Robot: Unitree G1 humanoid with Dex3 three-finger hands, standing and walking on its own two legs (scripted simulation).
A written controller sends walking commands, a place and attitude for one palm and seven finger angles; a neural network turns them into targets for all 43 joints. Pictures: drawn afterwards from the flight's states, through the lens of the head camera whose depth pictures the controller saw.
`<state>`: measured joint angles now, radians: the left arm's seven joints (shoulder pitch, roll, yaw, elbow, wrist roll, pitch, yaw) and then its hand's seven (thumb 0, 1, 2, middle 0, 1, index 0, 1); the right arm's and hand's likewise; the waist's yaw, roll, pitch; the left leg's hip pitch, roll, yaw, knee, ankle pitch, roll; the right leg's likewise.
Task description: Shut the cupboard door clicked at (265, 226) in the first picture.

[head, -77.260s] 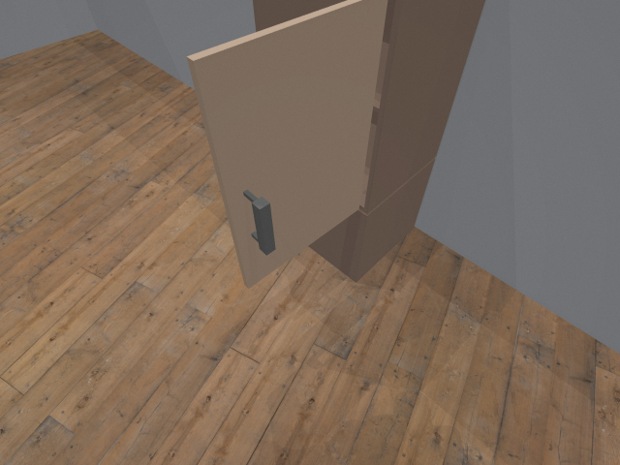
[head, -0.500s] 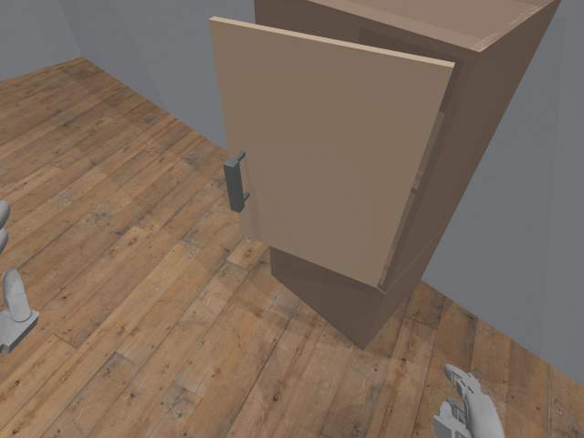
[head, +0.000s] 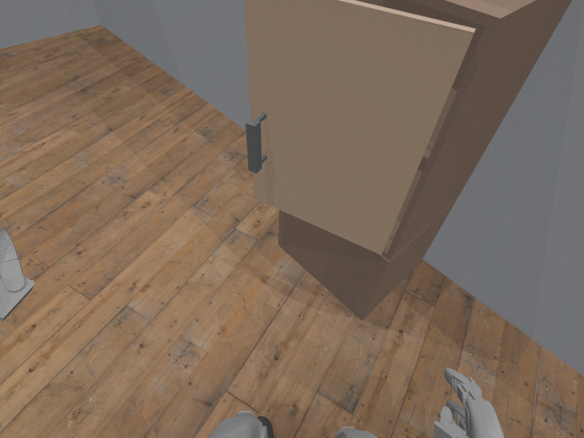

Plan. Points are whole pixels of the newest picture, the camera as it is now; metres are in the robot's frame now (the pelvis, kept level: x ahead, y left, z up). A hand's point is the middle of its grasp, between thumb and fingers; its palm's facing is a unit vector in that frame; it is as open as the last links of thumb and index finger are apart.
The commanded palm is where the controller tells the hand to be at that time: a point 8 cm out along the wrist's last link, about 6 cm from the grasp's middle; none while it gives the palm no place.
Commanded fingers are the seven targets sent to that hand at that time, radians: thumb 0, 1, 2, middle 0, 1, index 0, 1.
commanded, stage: step back with the hand held close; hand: left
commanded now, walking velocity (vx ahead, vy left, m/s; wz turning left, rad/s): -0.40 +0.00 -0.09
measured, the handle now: (258, 142) +0.78 +0.10 -0.08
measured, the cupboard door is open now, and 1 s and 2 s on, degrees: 18 18 18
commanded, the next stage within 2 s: stop stepping back and stand still in 0.16 s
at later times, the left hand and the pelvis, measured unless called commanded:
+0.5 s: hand out of the picture +0.11 +0.28 +0.18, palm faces +0.37 -0.84 -0.40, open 7.4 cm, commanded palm +0.03 +0.31 +0.20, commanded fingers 0.00 0.90 0.90 -0.20 -0.30 -0.20 -0.30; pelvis -0.13 +0.02 +0.01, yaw -4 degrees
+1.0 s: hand out of the picture -0.03 +0.26 +0.18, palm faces +0.25 -0.86 -0.44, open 7.4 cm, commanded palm -0.08 +0.32 +0.20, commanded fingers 0.00 0.90 0.90 -0.20 -0.30 -0.20 -0.30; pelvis -0.26 +0.04 +0.01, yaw -8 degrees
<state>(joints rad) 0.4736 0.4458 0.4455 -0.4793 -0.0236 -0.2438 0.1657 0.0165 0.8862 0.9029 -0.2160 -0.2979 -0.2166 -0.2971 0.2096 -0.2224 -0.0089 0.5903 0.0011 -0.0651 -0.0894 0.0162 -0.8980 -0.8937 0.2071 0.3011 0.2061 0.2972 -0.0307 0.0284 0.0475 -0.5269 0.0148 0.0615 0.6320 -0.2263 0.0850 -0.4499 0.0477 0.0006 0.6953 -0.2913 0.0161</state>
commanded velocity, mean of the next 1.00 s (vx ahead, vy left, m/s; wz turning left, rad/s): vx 0.12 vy -0.04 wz -0.05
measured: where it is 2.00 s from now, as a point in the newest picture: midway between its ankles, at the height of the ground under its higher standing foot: outside the picture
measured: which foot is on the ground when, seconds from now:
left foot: down 0.00-0.18, up 0.20-0.30, down 0.32-0.58, up 0.60-0.74, down 0.76-1.00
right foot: up 0.00-0.12, down 0.14-0.74, up 0.76-1.00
